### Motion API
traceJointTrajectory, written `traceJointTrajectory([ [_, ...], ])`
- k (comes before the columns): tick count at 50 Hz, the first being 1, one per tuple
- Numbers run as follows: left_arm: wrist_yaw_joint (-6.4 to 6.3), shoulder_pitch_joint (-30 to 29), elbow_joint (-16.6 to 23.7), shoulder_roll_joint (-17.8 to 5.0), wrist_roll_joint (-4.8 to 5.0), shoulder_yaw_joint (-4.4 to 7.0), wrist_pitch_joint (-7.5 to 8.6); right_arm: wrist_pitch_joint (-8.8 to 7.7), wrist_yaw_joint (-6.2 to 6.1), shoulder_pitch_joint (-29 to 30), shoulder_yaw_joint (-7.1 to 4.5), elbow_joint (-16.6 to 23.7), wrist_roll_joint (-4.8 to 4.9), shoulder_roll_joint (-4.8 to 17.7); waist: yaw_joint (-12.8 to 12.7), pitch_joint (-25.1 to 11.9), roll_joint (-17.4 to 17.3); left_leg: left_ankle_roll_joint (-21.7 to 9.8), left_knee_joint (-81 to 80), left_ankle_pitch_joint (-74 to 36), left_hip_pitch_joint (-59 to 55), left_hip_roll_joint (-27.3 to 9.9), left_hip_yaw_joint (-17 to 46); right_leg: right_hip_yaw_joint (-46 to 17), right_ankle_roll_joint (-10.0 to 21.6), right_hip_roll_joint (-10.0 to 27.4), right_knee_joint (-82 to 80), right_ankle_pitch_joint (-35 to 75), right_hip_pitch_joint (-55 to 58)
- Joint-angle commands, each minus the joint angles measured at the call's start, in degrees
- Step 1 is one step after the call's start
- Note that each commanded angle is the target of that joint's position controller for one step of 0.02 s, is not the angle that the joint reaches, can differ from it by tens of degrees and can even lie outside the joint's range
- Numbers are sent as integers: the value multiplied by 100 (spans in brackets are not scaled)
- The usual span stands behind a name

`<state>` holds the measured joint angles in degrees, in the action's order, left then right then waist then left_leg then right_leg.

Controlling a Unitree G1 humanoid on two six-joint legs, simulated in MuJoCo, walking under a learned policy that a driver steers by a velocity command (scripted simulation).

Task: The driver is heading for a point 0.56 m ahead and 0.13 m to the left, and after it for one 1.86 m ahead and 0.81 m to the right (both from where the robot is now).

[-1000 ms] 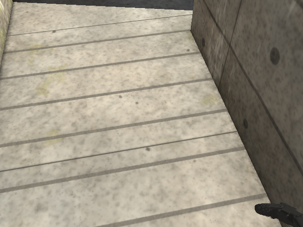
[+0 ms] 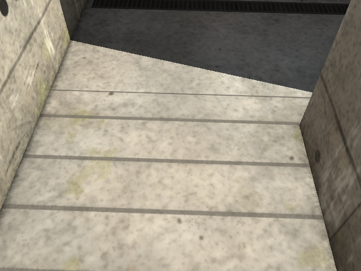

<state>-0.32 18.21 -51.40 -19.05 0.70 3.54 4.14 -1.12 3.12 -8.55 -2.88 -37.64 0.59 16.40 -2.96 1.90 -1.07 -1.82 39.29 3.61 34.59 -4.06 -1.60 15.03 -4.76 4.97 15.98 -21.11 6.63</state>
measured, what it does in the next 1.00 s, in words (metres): walks ahead: left foot, then right foot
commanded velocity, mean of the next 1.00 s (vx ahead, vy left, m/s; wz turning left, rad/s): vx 0.38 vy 0.00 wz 0.28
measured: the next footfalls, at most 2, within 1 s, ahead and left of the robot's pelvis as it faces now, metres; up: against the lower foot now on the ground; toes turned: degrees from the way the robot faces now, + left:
left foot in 0.06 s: +0.20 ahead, +0.12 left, +0.00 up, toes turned +4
right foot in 0.56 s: +0.54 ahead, -0.01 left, +0.00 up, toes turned +23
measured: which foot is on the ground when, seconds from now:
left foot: up 0.00-0.04, down 0.06-0.58, up 0.60-0.96, down 0.98-1.00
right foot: down 0.00-0.06, up 0.08-0.54, down 0.56-0.98, up 1.00-1.00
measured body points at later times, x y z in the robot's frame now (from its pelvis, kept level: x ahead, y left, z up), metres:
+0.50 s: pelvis +0.28 +0.05 +0.01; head +0.31 +0.08 +0.46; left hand +0.44 +0.35 -0.07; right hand +0.39 -0.23 -0.09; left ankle +0.16 +0.12 -0.73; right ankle +0.51 -0.04 -0.70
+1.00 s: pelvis +0.48 +0.11 +0.01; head +0.51 +0.13 +0.45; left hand +0.44 +0.41 -0.13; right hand +0.75 -0.08 -0.07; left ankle +0.53 +0.24 -0.73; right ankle +0.51 -0.02 -0.73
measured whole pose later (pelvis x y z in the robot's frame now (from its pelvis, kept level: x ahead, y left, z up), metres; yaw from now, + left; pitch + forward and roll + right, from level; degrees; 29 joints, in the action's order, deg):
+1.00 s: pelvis +0.48 +0.11 +0.01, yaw +13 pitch +0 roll -2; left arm -0.4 15.0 -53.6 -17.9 1.6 2.9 2.1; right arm -0.1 -2.9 -3.1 -2.3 -40.3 0.0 16.6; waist -5.0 3.4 -0.6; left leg -0.7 26.3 6.8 19.2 0.7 4.6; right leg -8.4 0.0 -4.6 28.0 -16.5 -12.1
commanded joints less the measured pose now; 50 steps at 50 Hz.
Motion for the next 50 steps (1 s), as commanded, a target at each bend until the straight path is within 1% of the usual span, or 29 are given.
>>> traceJointTrajectory([
  [1, -48, -412, 394, -1155, 145, 302, -134, -8, 38, -607, -356, 258, 114, 737, 658, -199, 762, -453, -358, 426, -1308, 478, -504, -163, 915, 1168, 1176, 4824, -405],
  [2, -43, -330, 398, -1048, 123, 270, -169, 34, -54, -1499, -557, -26, 113, 1058, 1099, -677, 440, -647, -498, 316, -2639, 847, -568, -35, 730, 942, 2564, 4922, -899],
  [3, -41, -80, 548, -519, -123, 102, -125, 104, -188, -1981, -706, -153, 155, 1637, 1055, -935, -949, -970, -685, 22, -3870, -65, 980, -77, 447, 574, 4539, 1812, -2369],
  [4, -2, 367, 895, 4, -150, -77, 65, 27, -169, -1537, -696, 145, 108, 2082, 338, -1841, -2075, -2234, -1864, 1820, -5200, -1287, 4593, -1164, 161, -686, 6374, -1473, -4414],
  [5, 50, -410, 975, -694, 113, 41, 247, -112, -54, -1583, -535, 227, 115, 1506, 849, -1933, -974, -2018, -2635, 2529, -5085, -1452, 4960, -2090, 324, -455, 6628, -1136, -4931],
  [6, 77, -864, 1110, -794, 265, 86, 343, -217, -46, -1539, -458, 110, 66, 1263, 825, -1114, -745, -1727, -2585, 2346, -4541, -1335, 4214, -1972, 514, -244, 6416, -647, -5307],
  [7, 22, -923, 1065, -666, 142, 59, 389, -271, -55, -1224, -408, 115, 58, 1124, 606, -692, -222, -1518, -2454, 1603, -3753, -1083, 3519, -1991, 596, 31, 5913, -161, -5082],
  [8, 9, -929, 995, -688, -33, 82, 366, -258, -91, -897, -344, 151, 57, 912, 407, -535, -186, -1413, -2452, 965, -3169, -880, 3000, -2064, 614, 186, 5423, 121, -4715],
  [10, 65, -778, 919, -610, -59, 92, 260, -242, -203, -647, -301, 291, -38, 795, 186, -519, -346, -1387, -2715, 463, -2673, -662, 2594, -2111, 571, 258, 4938, 519, -4181],
  [13, 59, -1069, 966, -383, -195, 39, 190, -269, -341, -910, -343, 188, 55, 915, 255, -341, -135, -1409, -2872, -267, -2607, -460, 2061, -1981, 308, 93, 4048, 1117, -4322],
  [15, 55, -1517, 1087, -313, -217, 26, 203, -222, -412, -1114, -361, 77, 45, 963, 408, -133, -157, -1338, -2945, -57, -2700, -328, 1947, -1950, 152, -35, 3179, 1707, -4535],
  [22, 205, -2449, 1296, -199, -66, -7, 343, -120, -497, -1510, -364, -262, 82, 865, 757, 202, -406, -954, -2808, 533, -2500, -192, 1967, -1882, 148, -440, 1275, 2936, -3573],
  [26, 192, -1937, 1088, -586, -77, 140, 402, -108, -539, -1379, -405, -318, 107, 842, 447, 125, -701, -842, -2098, -306, -3323, -454, 2478, -2088, 419, -391, 969, 2066, -3251],
  [27, 152, -1469, 925, -727, -114, 227, 398, -90, -530, -1191, -404, -248, 124, 834, 179, -108, -732, -758, -1618, -907, -3257, -319, 2408, -1905, 522, -500, 858, 1935, -2580],
  [28, 128, -784, 739, -878, -155, 304, 396, -91, -491, -1128, -322, -212, 67, 641, -170, -661, -589, -589, -640, -1233, -3049, 10, 2189, -1971, 727, -311, 814, 2069, -1514],
  [29, 114, -17, 649, -1091, -216, 319, 363, -82, -489, -1400, -193, -218, -76, 328, -371, -1624, 275, -326, 1035, 106, -2302, 414, 1740, -2882, 983, 585, 1197, 2440, 63],
  [30, 176, 318, 357, -1412, -259, 397, 293, -131, -465, -2645, -108, -324, 145, -42, 259, -2189, 2597, 86, 2882, 3403, -386, 1309, 1377, -5629, 2090, 1809, 673, 2261, 1615],
  [31, 228, 177, 391, -797, -67, 275, 287, -155, -511, -2580, -183, -593, 178, 594, 111, -1858, 1607, 158, 3529, 3232, 129, 908, 1630, -5868, 2047, 1746, 373, 1683, 1339],
  [32, 213, -197, 497, -486, -50, 186, 267, -173, -525, -1739, -243, -529, 151, 865, -92, -1097, 945, 222, 3663, 2833, 213, 776, 1439, -4824, 1904, 1461, 413, 2551, 577],
  [33, 212, -608, 550, -459, -104, 119, 204, -178, -558, -1286, -247, -431, 59, 902, 18, -740, 379, 309, 3548, 2513, 20, 505, 1025, -4072, 1818, 1207, 396, 3600, -123],
  [34, 193, -753, 508, -398, -96, 70, 155, -203, -572, -942, -265, -330, -53, 901, 58, -480, 324, 374, 3252, 2275, -68, 330, 825, -3674, 1837, 1062, 349, 4501, -638],
  [36, 153, -736, 353, -264, -98, -21, 130, -214, -555, -764, -209, -224, -37, 602, 199, -426, 685, 424, 2600, 2033, -479, 229, 646, -3140, 1750, 636, 194, 5288, -1050],
  [39, 85, -761, 231, -623, -56, 56, 82, -158, -593, -613, -79, -165, 22, 248, 286, -541, 691, 551, 1227, 1909, -810, 324, 441, -2904, 1823, 563, 182, 5646, -1279],
  [40, 68, -712, 219, -718, -22, 77, 85, -120, -599, -480, -63, -152, -36, 232, 250, -573, 613, 583, 771, 1672, -1070, 394, 454, -2884, 1805, 557, 163, 5422, -1469],
  [42, 32, -733, 197, -975, 22, 142, 53, -34, -634, -254, -82, -119, -12, 370, 279, -659, 719, 540, 195, 1098, -1496, 485, 481, -2988, 1764, 631, 84, 5012, -1697],
  [47, -40, -860, 177, -892, 152, 138, -118, 92, -580, 4, -147, -172, -26, 602, 365, -476, 752, 447, -1167, 216, -2367, 662, 578, -3366, 1349, 287, 377, 2769, -2125],
  [48, -41, -905, 199, -771, 152, 115, -125, 90, -582, -79, -201, -200, -41, 766, 401, -475, 775, 303, -1465, -61, -2733, 513, 668, -3458, 1147, 113, 530, 2081, -2304],
  [49, -34, -844, 211, -574, 119, 50, -141, 88, -635, -262, -256, -160, -67, 952, 491, -527, 534, 64, -1815, -301, -3108, -31, 936, -3466, 911, -108, 907, 1288, -2553],
  [50, -26, -480, 208, -139, -8, -53, -169, 136, -709, -334, -290, -92, -140, 1256, 297, -816, -634, -387, -1888, -1461, -3586, -1214, 1900, -2756, 602, -754, 2273, -685, -2948],
])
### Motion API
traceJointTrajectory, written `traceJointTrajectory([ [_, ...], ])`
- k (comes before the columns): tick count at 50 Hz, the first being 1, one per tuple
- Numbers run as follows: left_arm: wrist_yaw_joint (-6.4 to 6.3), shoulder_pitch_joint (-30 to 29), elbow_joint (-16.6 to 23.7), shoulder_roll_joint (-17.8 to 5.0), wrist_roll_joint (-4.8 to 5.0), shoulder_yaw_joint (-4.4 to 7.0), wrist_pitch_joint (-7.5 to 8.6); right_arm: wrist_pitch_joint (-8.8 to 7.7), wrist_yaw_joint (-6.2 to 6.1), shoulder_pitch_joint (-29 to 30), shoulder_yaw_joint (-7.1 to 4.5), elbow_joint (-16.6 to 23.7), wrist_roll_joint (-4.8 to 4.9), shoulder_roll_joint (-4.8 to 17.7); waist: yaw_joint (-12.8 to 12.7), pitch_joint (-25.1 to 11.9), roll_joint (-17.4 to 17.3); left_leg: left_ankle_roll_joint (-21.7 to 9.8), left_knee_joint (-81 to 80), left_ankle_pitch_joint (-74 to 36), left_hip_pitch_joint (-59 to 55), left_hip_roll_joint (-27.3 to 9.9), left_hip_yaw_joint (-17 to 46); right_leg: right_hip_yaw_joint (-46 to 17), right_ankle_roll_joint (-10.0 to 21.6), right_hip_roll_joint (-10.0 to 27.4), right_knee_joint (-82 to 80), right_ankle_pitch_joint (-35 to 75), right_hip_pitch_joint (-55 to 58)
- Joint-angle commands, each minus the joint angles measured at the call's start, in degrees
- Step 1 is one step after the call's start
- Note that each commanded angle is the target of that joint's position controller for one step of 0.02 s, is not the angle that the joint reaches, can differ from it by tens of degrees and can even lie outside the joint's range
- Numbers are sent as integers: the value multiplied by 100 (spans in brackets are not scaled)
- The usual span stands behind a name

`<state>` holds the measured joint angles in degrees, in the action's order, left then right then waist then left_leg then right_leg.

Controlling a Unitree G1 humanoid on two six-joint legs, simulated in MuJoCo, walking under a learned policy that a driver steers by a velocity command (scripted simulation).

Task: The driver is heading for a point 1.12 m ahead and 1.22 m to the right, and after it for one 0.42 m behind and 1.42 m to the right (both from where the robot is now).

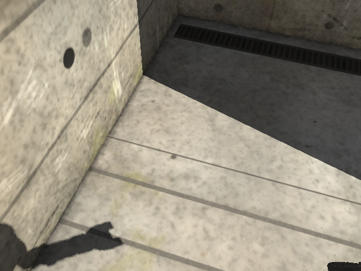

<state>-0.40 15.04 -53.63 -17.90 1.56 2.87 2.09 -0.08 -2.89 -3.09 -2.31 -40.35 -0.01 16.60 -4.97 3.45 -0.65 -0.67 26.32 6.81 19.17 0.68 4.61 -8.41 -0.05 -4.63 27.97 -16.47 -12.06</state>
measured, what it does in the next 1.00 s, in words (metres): steps on the spot, turning right: right foot, then left foot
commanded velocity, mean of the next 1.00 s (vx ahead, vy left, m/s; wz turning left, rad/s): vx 0.02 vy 0.00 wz -0.55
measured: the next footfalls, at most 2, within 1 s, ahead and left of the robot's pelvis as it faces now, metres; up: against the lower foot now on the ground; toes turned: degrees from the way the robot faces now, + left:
right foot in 0.46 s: +0.03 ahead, -0.13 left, +0.00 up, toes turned -19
left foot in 0.96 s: +0.16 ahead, +0.05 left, +0.00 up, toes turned -41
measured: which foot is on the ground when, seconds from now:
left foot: down 0.00-0.46, up 0.48-0.94, down 0.96-1.00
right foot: up 0.00-0.44, down 0.46-0.96, up 0.98-1.00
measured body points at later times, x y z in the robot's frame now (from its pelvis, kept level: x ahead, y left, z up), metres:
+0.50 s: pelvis +0.02 -0.03 +0.00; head +0.05 -0.06 +0.44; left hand +0.25 +0.21 -0.10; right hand +0.06 -0.35 -0.12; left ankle +0.07 +0.11 -0.72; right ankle +0.00 -0.12 -0.74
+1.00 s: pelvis +0.05 -0.02 +0.00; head +0.09 -0.03 +0.45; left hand +0.34 +0.15 -0.10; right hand +0.02 -0.35 -0.09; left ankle +0.13 +0.07 -0.74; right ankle -0.01 -0.12 -0.72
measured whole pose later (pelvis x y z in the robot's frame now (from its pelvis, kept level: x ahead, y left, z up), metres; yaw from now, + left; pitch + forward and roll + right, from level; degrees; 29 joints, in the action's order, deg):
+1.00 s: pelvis +0.05 -0.02 +0.00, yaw -35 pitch +1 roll +1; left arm -2.9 9.3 -41.6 -19.4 1.0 3.8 -3.0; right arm -2.1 -0.1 -5.4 -3.8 -46.3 -1.1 18.7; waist -0.5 3.8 1.6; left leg 0.5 25.2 11.2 13.7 3.1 4.2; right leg -14.7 0.1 -7.1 36.8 -23.5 -17.7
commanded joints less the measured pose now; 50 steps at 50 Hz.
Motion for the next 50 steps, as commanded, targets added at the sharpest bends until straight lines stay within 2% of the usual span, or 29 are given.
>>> traceJointTrajectory([
  [1, -49, 160, 532, -358, 26, 38, -4, 64, -61, -819, -356, 219, -248, 1307, 366, -1184, -1459, -1319, -909, -1695, -1919, -2532, 2475, 166, -52, -152, 2159, -2415, -1763],
  [2, -89, 247, 453, -743, 20, 161, -77, 26, 15, -580, -283, 307, -227, 984, 319, -1076, -1092, -1465, -1084, -987, -1697, -2393, 2474, 57, -155, 180, 3092, -2112, -1859],
  [3, -122, 183, 387, -979, 8, 264, -220, -43, 88, -286, -198, 326, -161, 677, 286, -728, -745, -1271, -1056, -732, -1448, -1983, 1727, 141, -232, 321, 3539, -1674, -2062],
  [4, -189, 261, 323, -901, -18, 299, -362, -84, 132, -92, -165, 345, -119, 576, 208, -659, -588, -1065, -1070, -428, -1281, -1698, 1266, 168, -315, 419, 3682, -1364, -2034],
  [5, -237, 283, 342, -861, -42, 334, -441, -121, 151, 59, -155, 341, -92, 553, 227, -561, -666, -979, -1048, -519, -1119, -1540, 930, 231, -431, 500, 3792, -1086, -2010],
  [7, -209, 107, 536, -704, -35, 330, -470, -139, 117, -27, -155, 213, -153, 591, 294, -490, -756, -1077, -1123, -778, -880, -1393, 465, 441, -573, 516, 3835, -745, -1877],
  [11, -116, -373, 945, -542, -33, 280, -450, -91, 3, -298, -219, 17, -133, 741, 531, -614, -710, -1351, -1166, -836, -1401, -1666, 327, 539, -657, 721, 3018, -553, -2040],
  [16, 31, -585, 1203, -521, -53, 235, -503, -55, 73, -194, -337, -69, -84, 1033, 580, -727, -694, -1358, -1114, -1042, -1242, -1820, -108, 898, -464, 795, 1955, -475, -1231],
  [19, 120, -610, 1309, -580, -45, 271, -560, -31, 137, -242, -392, -160, 14, 1137, 549, -764, -749, -1258, -847, -1438, -1393, -1944, -247, 1088, -264, 717, 1280, -440, -871],
  [21, 180, -349, 1258, -577, -44, 310, -593, -5, 139, -135, -417, -204, 140, 1154, 319, -790, -728, -952, -401, -1367, -1239, -1856, -509, 1265, -1, 585, 207, 261, -244],
  [22, 164, -160, 1201, -710, -59, 372, -604, 0, 147, -378, -402, -325, 170, 1024, 279, -817, -542, -597, 29, -913, -916, -1657, -763, 1134, 201, 504, -385, 847, 323],
  [23, 80, 17, 1206, -1167, -42, 509, -609, -5, 182, -633, -339, -379, 40, 752, 361, -825, 521, -31, 1193, 342, 50, -1167, -1305, 31, 564, 1213, -816, 2351, 1152],
  [24, 6, -55, 1376, -1791, -112, 604, -581, -9, 177, -419, -251, -43, -224, 500, 458, -709, 1960, 535, 2601, 3103, 1764, -223, -1414, -1982, 1690, 2647, -754, 3953, 1540],
  [25, 56, 30, 1433, -1492, -307, 537, -426, -14, 120, 111, -328, 42, -160, 732, 23, -995, 1104, 515, 3607, 3275, 1801, -148, -401, -1996, 2127, 2691, -894, 3522, 1133],
  [26, 59, -252, 1429, -1349, -303, 482, -301, 11, 105, 79, -375, 24, -14, 822, 248, -825, 883, 410, 3843, 2760, 1857, -250, -201, -1444, 1863, 2344, -959, 3090, 965],
  [27, 29, -590, 1469, -1206, -193, 470, -235, 35, 61, -111, -406, -106, 14, 838, 426, -685, 719, 365, 3754, 2255, 1893, -312, -134, -1100, 1513, 2010, -953, 2592, 861],
  [28, -3, -772, 1513, -1020, -95, 411, -225, 51, 7, -173, -440, -178, -38, 910, 480, -640, 694, 374, 3657, 1937, 1930, -341, -79, -1009, 1323, 1897, -949, 2452, 826],
  [29, -43, -824, 1531, -943, -74, 365, -232, 48, -7, -224, -454, -202, -69, 902, 539, -658, 739, 414, 3736, 1672, 1723, -277, -88, -894, 1288, 1772, -947, 2640, 652],
  [30, -43, -839, 1558, -1007, -144, 356, -265, 18, -8, -306, -468, -230, -121, 905, 568, -740, 759, 481, 3847, 1536, 1521, -175, -87, -831, 1279, 1680, -921, 2888, 550],
  [34, -77, -521, 1508, -960, -90, 335, -250, 1, -10, -240, -434, -146, -43, 759, 487, -763, 778, 622, 3237, 1325, 1622, -60, 28, -1026, 1331, 1640, -849, 2707, 837],
  [36, -175, -397, 1444, -1021, -142, 355, -274, -29, -5, -61, -399, -72, -34, 706, 393, -646, 863, 703, 2545, 1258, 1556, -18, 78, -1186, 1282, 1573, -888, 2053, 850],
  [39, -206, -445, 1483, -1157, -150, 405, -307, -83, 57, 26, -379, -60, 0, 713, 356, -587, 949, 731, 1835, 1197, 1104, 82, 133, -1456, 1272, 1493, -906, 1513, 586],
  [40, -210, -549, 1560, -1189, -176, 403, -316, -103, 78, 136, -347, -43, -35, 698, 340, -586, 901, 725, 1588, 1276, 908, 159, 112, -1583, 1304, 1499, -873, 1676, 496],
  [43, -211, -616, 1580, -1211, -121, 395, -391, -153, 185, 14, -323, -72, 7, 755, 399, -659, 913, 660, 1119, 1312, 452, 268, 159, -1910, 1289, 1486, -726, 2176, 524],
  [46, -293, -862, 1638, -1069, -17, 345, -452, -286, 319, -418, -363, -279, 67, 941, 698, -715, 931, 535, -151, 687, -357, 229, 144, -2090, 942, 1219, -468, 2251, 522],
  [47, -288, -883, 1611, -985, 37, 308, -467, -319, 309, -641, -365, -406, -8, 945, 805, -721, 908, 435, -874, -49, -901, 153, 62, -1942, 735, 964, -291, 2076, 295],
  [48, -281, -600, 1569, -748, -4, 242, -471, -312, 281, -756, -417, -452, -57, 1197, 697, -907, 378, 182, -1012, -540, -1696, -578, 601, -1588, 449, 612, 370, 843, -266],
  [49, -267, -117, 1576, -426, -81, 149, -447, -242, 236, -363, -447, -338, -156, 1629, 259, -800, -1158, -571, -842, -2096, -2116, -1780, 1958, -653, 66, -340, 1416, -1479, -1320],
  [50, -289, -35, 1506, -1040, -106, 328, -430, -266, 287, -217, -378, -278, -323, 1365, 380, -854, -1080, -1385, -901, -2554, -1675, -2404, 2547, -498, -219, -359, 2651, -2349, -1498],
])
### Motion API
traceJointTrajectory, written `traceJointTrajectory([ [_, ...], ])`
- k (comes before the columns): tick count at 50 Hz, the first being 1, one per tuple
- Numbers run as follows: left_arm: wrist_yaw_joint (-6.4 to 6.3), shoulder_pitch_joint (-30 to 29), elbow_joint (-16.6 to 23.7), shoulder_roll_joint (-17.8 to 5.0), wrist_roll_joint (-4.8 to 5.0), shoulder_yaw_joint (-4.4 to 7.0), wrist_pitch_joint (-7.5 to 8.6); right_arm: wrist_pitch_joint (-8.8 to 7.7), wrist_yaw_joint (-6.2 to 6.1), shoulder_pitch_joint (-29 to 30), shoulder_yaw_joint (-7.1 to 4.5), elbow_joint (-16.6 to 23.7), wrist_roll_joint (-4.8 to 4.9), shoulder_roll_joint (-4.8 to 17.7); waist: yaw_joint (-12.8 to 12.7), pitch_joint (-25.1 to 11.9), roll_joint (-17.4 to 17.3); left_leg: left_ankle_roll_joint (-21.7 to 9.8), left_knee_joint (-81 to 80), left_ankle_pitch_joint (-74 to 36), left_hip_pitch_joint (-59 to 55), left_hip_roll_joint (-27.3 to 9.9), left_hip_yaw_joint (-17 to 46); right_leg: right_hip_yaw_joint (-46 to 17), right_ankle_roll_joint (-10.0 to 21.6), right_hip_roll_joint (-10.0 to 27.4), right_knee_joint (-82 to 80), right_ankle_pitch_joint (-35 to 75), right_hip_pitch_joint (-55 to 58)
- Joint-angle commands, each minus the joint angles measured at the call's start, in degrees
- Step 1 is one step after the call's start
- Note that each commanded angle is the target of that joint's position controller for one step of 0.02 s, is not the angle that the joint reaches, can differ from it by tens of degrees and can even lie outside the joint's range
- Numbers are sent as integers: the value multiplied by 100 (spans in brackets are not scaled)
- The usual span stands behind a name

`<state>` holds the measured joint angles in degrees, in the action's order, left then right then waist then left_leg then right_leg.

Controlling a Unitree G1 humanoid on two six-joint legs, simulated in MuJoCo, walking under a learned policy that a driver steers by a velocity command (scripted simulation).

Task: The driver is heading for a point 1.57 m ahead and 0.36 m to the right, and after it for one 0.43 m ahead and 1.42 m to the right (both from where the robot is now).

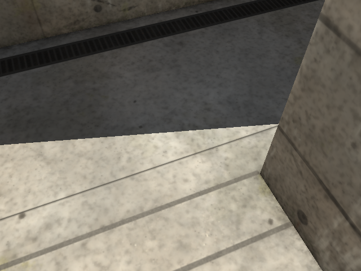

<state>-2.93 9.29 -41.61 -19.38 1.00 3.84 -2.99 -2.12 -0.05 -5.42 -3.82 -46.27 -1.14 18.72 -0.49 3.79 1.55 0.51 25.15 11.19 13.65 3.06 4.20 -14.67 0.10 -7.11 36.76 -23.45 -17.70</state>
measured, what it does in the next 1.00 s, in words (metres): steps on the spot, turning right: right foot, then left foot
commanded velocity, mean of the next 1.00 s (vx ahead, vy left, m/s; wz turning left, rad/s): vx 0.03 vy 0.00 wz -0.46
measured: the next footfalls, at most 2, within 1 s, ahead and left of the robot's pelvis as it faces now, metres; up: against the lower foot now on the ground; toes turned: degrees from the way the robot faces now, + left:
right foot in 0.36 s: +0.00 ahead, -0.12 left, +0.00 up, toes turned -15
left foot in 0.82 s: +0.11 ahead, +0.09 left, +0.00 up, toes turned -28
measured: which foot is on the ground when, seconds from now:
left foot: down 0.00-0.36, up 0.38-0.80, down 0.82-1.00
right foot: up 0.00-0.34, down 0.36-0.86, up 0.88-1.00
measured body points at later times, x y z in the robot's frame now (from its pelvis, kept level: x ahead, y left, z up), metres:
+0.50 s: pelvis -0.02 -0.03 +0.01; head +0.03 -0.07 +0.45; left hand +0.20 +0.22 -0.08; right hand +0.07 -0.37 -0.10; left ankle +0.01 +0.13 -0.66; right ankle -0.04 -0.11 -0.74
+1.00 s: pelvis +0.02 -0.01 +0.01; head +0.03 -0.01 +0.46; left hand +0.24 +0.20 -0.11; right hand -0.02 -0.29 -0.12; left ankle +0.08 +0.11 -0.74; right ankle -0.06 -0.11 -0.70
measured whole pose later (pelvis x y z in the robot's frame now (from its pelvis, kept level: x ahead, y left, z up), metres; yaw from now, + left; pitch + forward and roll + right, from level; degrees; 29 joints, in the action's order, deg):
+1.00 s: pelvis +0.02 -0.01 +0.01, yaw -27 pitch -2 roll +0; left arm -1.1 10.7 -50.9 -17.2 0.0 2.1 1.1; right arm -2.6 -0.8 -12.0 -1.1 -51.3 1.2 15.8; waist 0.7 2.7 -0.1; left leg -0.8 19.9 11.1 7.9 -0.1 1.1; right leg -0.9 -1.5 0.2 45.7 -27.5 -17.7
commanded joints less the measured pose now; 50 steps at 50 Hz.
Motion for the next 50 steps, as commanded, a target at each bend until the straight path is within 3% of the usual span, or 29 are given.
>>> traceJointTrajectory([
  [1, -34, 612, 197, -1230, -22, 351, 57, -87, 15, 319, -141, 400, -145, 944, -198, -745, -903, -1538, -688, -2929, -963, -2514, 2074, 189, -367, 179, 2556, -1287, -963],
  [3, -50, 572, 6, -1058, 8, 347, -56, -42, -43, 542, -45, 442, 24, 638, -119, -468, -893, -1143, -592, -2065, -838, -1815, 1001, 452, -564, 346, 3065, -647, -1125],
  [5, 22, 342, 139, -710, 35, 237, -102, 39, -147, 410, 27, 342, 59, 602, -38, -250, -1009, -1194, -751, -1811, -667, -1562, 566, 821, -689, 378, 2984, -326, -1086],
  [6, 74, 213, 230, -693, -13, 184, -73, 73, -187, 391, 28, 371, 38, 657, 8, -185, -1144, -1253, -850, -1993, -672, -1549, 418, 1055, -748, 469, 2759, -243, -1072],
  [8, 156, -62, 365, -588, 13, 102, -6, 135, -216, 297, 2, 387, -1, 792, 198, -319, -1096, -1374, -792, -2258, -1172, -1629, 278, 1279, -846, 693, 2077, -180, -1074],
  [11, 292, -261, 523, -444, -18, -57, 54, 230, -165, 321, -104, 401, 43, 1179, 316, -523, -1037, -1442, -669, -2627, -1376, -1794, 8, 1574, -819, 892, 1018, -215, -489],
  [13, 374, -202, 548, -564, -28, -68, 35, 255, -102, 318, -163, 448, 68, 1344, 318, -603, -958, -1496, -639, -2841, -1332, -1954, -8, 1758, -742, 862, 549, 70, -112],
  [14, 403, -168, 544, -648, -20, -70, -28, 256, -78, 403, -153, 462, 107, 1319, 241, -611, -1006, -1495, -593, -2793, -1326, -1997, 26, 1776, -686, 869, 274, 141, 56],
  [17, 460, 285, 354, -750, -19, -18, -128, 216, -7, 445, -148, 463, 268, 1226, -59, -583, -891, -1050, 14, -2312, -970, -1750, -400, 1906, -261, 717, -1276, 1167, 982],
  [18, 431, 477, 313, -1013, -9, 77, -141, 182, 23, 182, -96, 393, 207, 993, -166, -605, -308, -590, 652, -1440, -413, -1481, -744, 1367, 13, 932, -1809, 2135, 1690],
  [19, 333, 612, 354, -1714, -8, 221, -121, 135, 76, 286, 46, 696, -137, 546, -14, -797, 1686, 28, 2438, 2320, 1458, -729, -1124, -693, 781, 2369, -1438, 5175, 2879],
  [20, 449, 665, 430, -1610, -210, 166, 55, 130, 26, 849, -38, 870, -93, 786, -418, -1223, 1003, 155, 3682, 3139, 1828, -246, -212, -1573, 1876, 3082, -1652, 5458, 2408],
  [21, 520, 359, 420, -1435, -218, 136, 184, 175, -1, 906, -119, 883, 89, 1032, -276, -1005, 346, 131, 4132, 2835, 1991, -425, -15, -949, 1870, 2835, -1723, 5197, 2304],
  [22, 462, 94, 332, -1317, -92, 150, 275, 251, -42, 823, -98, 830, 171, 966, -107, -769, 173, 80, 4010, 2256, 2199, -554, -6, -588, 1624, 2553, -1685, 4740, 2338],
  [24, 345, -139, 338, -1132, -26, 94, 279, 349, -145, 697, -75, 706, 110, 887, -42, -545, 161, 209, 3788, 1495, 2083, -586, 51, -243, 1317, 2172, -1628, 4714, 2193],
  [26, 225, -121, 235, -1060, -41, 94, 231, 328, -167, 549, -128, 741, 122, 861, 37, -717, 488, 401, 3731, 1113, 1701, -417, -59, -24, 1331, 1876, -1542, 4776, 1919],
  [27, 191, -22, 167, -1112, -85, 119, 175, 308, -185, 598, -93, 745, 121, 772, -29, -694, 585, 446, 3586, 949, 1726, -358, -95, -107, 1357, 1890, -1589, 4443, 1911],
  [30, 136, -10, 67, -1085, -75, 121, 134, 284, -211, 731, -103, 784, 128, 728, -113, -508, 593, 527, 2903, 774, 1710, -312, -91, -349, 1325, 1845, -1695, 3249, 1742],
  [35, 131, -157, -147, -987, -147, 66, 174, 185, -121, 701, -64, 656, 138, 602, -173, -343, 843, 433, 1760, 578, 757, -325, -200, -464, 1112, 1651, -1765, 1654, 938],
  [38, 151, -386, -274, -827, -152, -13, 199, 102, -46, 463, -28, 472, 149, 499, -23, -310, 866, 321, 899, 278, -98, -293, -282, -589, 978, 1564, -1664, 1447, 446],
  [40, 145, -381, -428, -526, -151, -133, 251, 33, 20, 129, 50, 241, 86, 308, 207, -345, 636, 182, -254, -687, -968, -290, -307, -547, 736, 1391, -1545, 1526, 154],
  [41, 153, 82, -605, -370, -218, -161, 285, -27, 59, -181, 68, 83, 29, 403, 136, -608, 166, 84, -431, -1197, -1522, -645, 79, -276, 483, 1088, -1214, 766, 32],
  [42, 166, 610, -715, -416, -276, -136, 286, -37, 54, -68, 44, 77, 72, 757, -216, -558, -726, -266, -446, -1192, -1512, -1190, 586, 254, 213, 568, -649, -368, -138],
  [43, 146, 408, -583, -496, -215, -118, 283, -13, 48, 9, -4, -24, 93, 946, -183, -561, -1422, -891, -1186, 1598, -786, -1614, 1298, 866, 62, 411, -271, -690, -61],
  [44, 111, -73, -493, -820, -159, -28, 332, -37, 23, 95, -49, 17, 179, 1034, 48, -92, -1438, -1119, -1781, 3118, -333, -1832, 1890, 1170, -89, 495, 478, -552, -229],
  [45, 84, -388, -411, -932, -109, 40, 377, -73, -19, -32, -31, -34, 161, 1012, 193, 137, -1408, -1194, -2042, 3174, -230, -2017, 2222, 1182, -153, 652, 1088, -671, -585],
  [46, 84, -330, -437, -903, -82, 78, 402, -119, -47, -168, -13, -81, 175, 1001, 177, 215, -1338, -1223, -2101, 2985, -368, -2054, 2234, 1137, -192, 807, 1453, -824, -896],
  [48, 154, -193, -513, -574, -76, 37, 511, -162, -123, -289, -2, -137, 272, 884, 144, 145, -1156, -1105, -2045, 2621, -745, -1913, 1859, 1202, -178, 1015, 1217, -599, -1105],
  [50, 207, -330, -551, -204, -117, -39, 611, -162, -155, -377, 31, -208, 284, 752, 226, -49, -1078, -999, -1939, 2032, -829, -1604, 1259, 1485, -199, 920, 603, -335, -717],
])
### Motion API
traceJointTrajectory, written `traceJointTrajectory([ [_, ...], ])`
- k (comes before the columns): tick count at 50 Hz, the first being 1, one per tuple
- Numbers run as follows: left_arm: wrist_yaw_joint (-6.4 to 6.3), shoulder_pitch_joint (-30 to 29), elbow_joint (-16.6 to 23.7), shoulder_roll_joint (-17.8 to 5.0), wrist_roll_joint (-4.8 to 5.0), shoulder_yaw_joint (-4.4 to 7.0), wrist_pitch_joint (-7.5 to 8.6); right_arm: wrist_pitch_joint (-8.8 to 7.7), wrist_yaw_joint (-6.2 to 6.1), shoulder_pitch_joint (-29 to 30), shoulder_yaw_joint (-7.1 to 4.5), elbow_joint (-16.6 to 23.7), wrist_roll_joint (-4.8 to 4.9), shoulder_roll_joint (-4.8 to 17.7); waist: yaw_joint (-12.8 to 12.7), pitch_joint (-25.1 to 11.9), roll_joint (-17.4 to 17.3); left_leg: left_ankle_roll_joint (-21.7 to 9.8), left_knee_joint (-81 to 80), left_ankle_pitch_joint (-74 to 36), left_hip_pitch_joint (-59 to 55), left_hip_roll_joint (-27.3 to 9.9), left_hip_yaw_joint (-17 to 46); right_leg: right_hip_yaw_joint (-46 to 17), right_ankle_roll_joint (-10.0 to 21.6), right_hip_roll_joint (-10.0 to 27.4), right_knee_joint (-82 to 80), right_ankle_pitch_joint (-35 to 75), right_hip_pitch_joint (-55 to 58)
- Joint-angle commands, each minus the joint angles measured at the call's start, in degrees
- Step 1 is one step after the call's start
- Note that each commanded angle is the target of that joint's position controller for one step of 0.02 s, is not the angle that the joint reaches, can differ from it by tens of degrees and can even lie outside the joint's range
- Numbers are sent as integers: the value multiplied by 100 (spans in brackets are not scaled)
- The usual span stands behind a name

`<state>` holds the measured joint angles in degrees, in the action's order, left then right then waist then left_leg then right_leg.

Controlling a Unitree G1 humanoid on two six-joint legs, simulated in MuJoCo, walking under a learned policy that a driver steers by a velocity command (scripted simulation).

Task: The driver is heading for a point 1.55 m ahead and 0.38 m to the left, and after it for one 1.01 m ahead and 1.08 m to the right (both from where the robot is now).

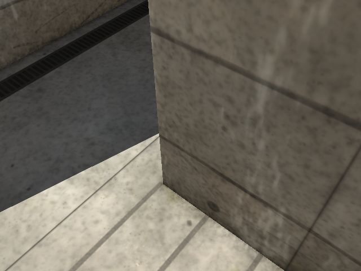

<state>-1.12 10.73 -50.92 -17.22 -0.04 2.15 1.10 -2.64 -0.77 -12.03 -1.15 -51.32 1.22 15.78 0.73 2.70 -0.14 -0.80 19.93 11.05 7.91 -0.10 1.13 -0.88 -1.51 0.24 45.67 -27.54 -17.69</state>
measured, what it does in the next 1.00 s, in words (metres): walks ahead: right foot, then left foot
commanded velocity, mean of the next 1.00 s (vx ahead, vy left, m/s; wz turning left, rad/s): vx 0.20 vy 0.21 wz -0.03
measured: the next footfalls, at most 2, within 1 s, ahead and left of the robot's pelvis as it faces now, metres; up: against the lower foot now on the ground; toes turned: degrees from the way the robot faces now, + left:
right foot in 0.12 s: +0.07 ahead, -0.13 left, +0.00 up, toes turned -1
left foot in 0.56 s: +0.24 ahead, +0.24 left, +0.00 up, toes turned +0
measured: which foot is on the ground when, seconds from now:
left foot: down 0.00-0.12, up 0.14-0.54, down 0.56-0.94, up 0.96-1.00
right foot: up 0.00-0.10, down 0.12-0.56, up 0.58-0.92, down 0.94-1.00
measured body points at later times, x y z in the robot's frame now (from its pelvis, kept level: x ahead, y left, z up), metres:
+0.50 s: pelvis +0.11 +0.06 -0.01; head +0.14 +0.04 +0.44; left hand +0.11 +0.37 -0.11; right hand +0.27 -0.20 -0.13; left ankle +0.21 +0.24 -0.72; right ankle +0.03 -0.13 -0.75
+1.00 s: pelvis +0.26 +0.19 -0.02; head +0.28 +0.14 +0.43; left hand +0.37 +0.46 -0.11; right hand +0.36 -0.07 -0.16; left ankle +0.20 +0.27 -0.71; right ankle +0.29 +0.12 -0.75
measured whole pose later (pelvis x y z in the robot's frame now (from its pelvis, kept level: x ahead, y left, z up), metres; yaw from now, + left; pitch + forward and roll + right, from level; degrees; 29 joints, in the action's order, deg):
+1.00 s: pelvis +0.26 +0.19 -0.02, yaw +0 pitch +0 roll +3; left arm -4.1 11.3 -49.9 -14.4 -1.2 0.2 4.7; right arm 5.0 0.1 -12.7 -2.2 -43.2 0.3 16.8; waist 0.7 2.4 -2.8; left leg -3.5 44.8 26.1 15.1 11.5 3.8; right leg 6.2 4.8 2.5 35.7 -16.8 -18.8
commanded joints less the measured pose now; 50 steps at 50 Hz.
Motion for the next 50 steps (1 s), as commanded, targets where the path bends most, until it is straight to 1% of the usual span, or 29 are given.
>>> traceJointTrajectory([
  [1, 52, -506, 368, -314, -17, 104, 235, -109, -77, 237, -237, 271, 42, 1047, 122, 4, -901, -856, -1340, 1827, -161, -1170, 1331, 220, -40, 123, -662, 201, -422],
  [2, 62, -527, 307, -293, -17, 95, 262, -83, -79, 254, -241, 294, 47, 1052, 121, 3, -806, -890, -1213, 1669, -56, -1097, 1211, 309, -15, 14, -1107, 361, -136],
  [3, 91, -502, 378, -126, -55, 30, 309, 92, -143, 117, -191, 101, 108, 929, -145, -58, -1054, -751, -645, 1120, 45, -525, 516, 477, 16, -112, -1901, 944, 367],
  [4, 60, -261, 291, -204, -72, 47, 291, 231, -147, 26, -98, 75, 49, 626, -308, -147, -853, -542, -19, 218, 279, -162, 64, 414, -6, -114, -2740, 1988, 1039],
  [5, 8, 33, 172, -535, -105, 117, 232, 229, -99, -56, -56, 136, -92, 487, -364, -321, -513, -280, 427, -146, 909, -133, 72, 90, -41, 129, -2543, 2473, 1817],
  [6, -88, 649, 136, -929, -144, 152, 186, 185, -74, 49, 35, 320, -247, 328, -596, -672, 249, 74, 1200, 968, 1698, -71, 179, -1233, 122, 1291, -2499, 3141, 2578],
  [7, -182, 969, 58, -1727, -152, 323, 124, 199, -113, 102, -20, 610, -140, 383, -643, -672, 1327, 277, 2171, 2215, 2362, 151, 161, -2981, 1275, 2632, -2883, 2545, 2138],
  [8, -240, 1145, -155, -1625, -46, 322, 158, 198, -139, 415, -175, 665, -73, 864, -821, -472, 951, 361, 3210, 2270, 2714, 124, 674, -3365, 1647, 2772, -3120, 1742, 2040],
  [10, -317, 558, -94, -1194, 11, 207, 268, 241, -92, 211, -324, 636, 14, 1049, -445, 17, 1068, 261, 3830, 1660, 3343, 115, 1044, -2462, 1194, 2260, -2988, 1806, 1901],
  [13, -388, 292, -36, -977, 98, 171, 292, 351, -40, -30, -295, 649, -149, 664, -230, -32, 968, 395, 3504, 526, 3029, 58, 874, -1260, 938, 1720, -2919, 3369, 1689],
  [15, -409, 427, -105, -1031, 65, 196, 276, 395, 15, 83, -252, 797, -184, 491, -264, -143, 931, 599, 3327, 125, 2851, -49, 614, -962, 1074, 1734, -3037, 3622, 1589],
  [19, -427, 556, -154, -1186, 111, 271, 216, 424, 93, 484, -205, 1093, -143, 394, -346, 258, 1044, 716, 2486, -478, 2637, -306, 427, -694, 1070, 1795, -3552, 2442, 1308],
  [25, -483, 244, 1, -1465, 184, 417, 272, 427, 295, 443, -248, 1175, -94, 567, -80, 431, 1265, 269, 1351, -660, 1144, -220, 143, -250, 642, 1867, -3550, 1737, 654],
  [27, -469, 419, -22, -1328, 171, 403, 232, 380, 300, 4, -344, 987, -70, 729, 120, 168, 899, -50, 803, -574, 511, -54, -71, -100, 496, 1651, -2680, 2066, 732],
  [28, -447, 726, -75, -990, 51, 292, 223, 365, 271, -564, -465, 796, -21, 1010, 334, -313, 404, -293, 474, -947, -314, -25, -104, 194, 301, 1232, -1610, 2468, 651],
  [29, -434, 1275, 131, -531, -239, 139, 244, 400, 246, -1009, -622, 623, -115, 1763, 112, -1133, -1465, -840, 832, -2695, -1913, -789, 694, 552, 24, 475, 301, 612, -575],
  [30, -399, 794, 464, -354, -83, 41, 281, 370, 255, -1517, -606, 500, -102, 1783, 350, -1761, -2685, -1597, -216, -1565, -2252, -1338, 2257, 396, -37, -197, 2039, -1396, -1755],
  [31, -307, 658, 430, -769, 156, 134, 319, 265, 240, -1175, -494, 521, 17, 1323, 231, -1600, -1670, -1570, -518, -293, -1852, -1360, 2246, -50, 281, 185, 2638, -1023, -1996],
  [32, -304, 319, 465, -912, 212, 173, 328, 209, 188, -808, -416, 586, 34, 990, 192, -1155, -1195, -1386, -463, 35, -1418, -1245, 1867, 12, 493, 383, 2646, -610, -2151],
  [33, -356, 178, 458, -854, 137, 169, 316, 189, 136, -482, -374, 625, 35, 853, 123, -818, -921, -1314, -438, -382, -989, -1170, 1554, 42, 522, 541, 2579, -326, -2052],
  [36, -391, 334, 360, -612, 73, 94, 284, 284, 6, 89, -334, 740, -101, 688, -192, -525, -785, -1461, -732, -636, -1, -983, 1183, 181, 499, 586, 2067, 44, -1255],
  [39, -446, 180, 396, -325, 59, -69, 212, 424, -45, 377, -317, 935, -112, 705, -220, -214, -593, -1658, -929, -234, 537, -963, 1093, 365, 466, 491, 871, -41, -813],
  [43, -418, 89, 384, -430, 76, -118, 185, 539, -34, 154, -326, 1047, -26, 799, -124, -205, -435, -1612, -842, -473, 479, -985, 1137, 395, 486, 365, -268, 574, -283],
  [45, -308, 520, 143, -514, 70, -64, 263, 731, 59, 91, -276, 1175, -87, 805, -229, -252, -116, -1498, -533, -613, 406, -822, 1071, 640, 467, 286, -959, 1336, 239],
  [46, -275, 767, 33, -526, 28, -22, 290, 787, 103, 153, -240, 1226, -39, 772, -403, -219, 49, -1357, -232, -543, 606, -678, 988, 708, 525, 252, -1534, 1723, 750],
  [47, -252, 1075, -73, -696, -50, 65, 332, 794, 106, 126, -199, 1219, -11, 676, -537, -236, 388, -1073, 620, -654, 995, -320, 707, 282, 617, 532, -1949, 1830, 1439],
  [48, -325, 1476, -19, -1434, -166, 264, 345, 710, 121, 91, -152, 1463, -132, 489, -532, -294, 1859, -455, 2403, 947, 2126, 467, 242, -2056, 1351, 2274, -2640, 2302, 2146],
  [49, -346, 1681, 16, -1320, -246, 248, 385, 641, 51, 166, -293, 1459, -136, 869, -675, -537, 1706, -14, 4115, 2606, 2969, 1125, 1214, -4019, 2266, 3054, -3235, 1854, 2212],
  [50, -357, 1159, 58, -1096, -169, 160, 480, 612, 46, -32, -436, 1338, -135, 1181, -367, -189, 714, 10, 4874, 2379, 3547, 1090, 1874, -3647, 2205, 3167, -3125, 1836, 2069],
])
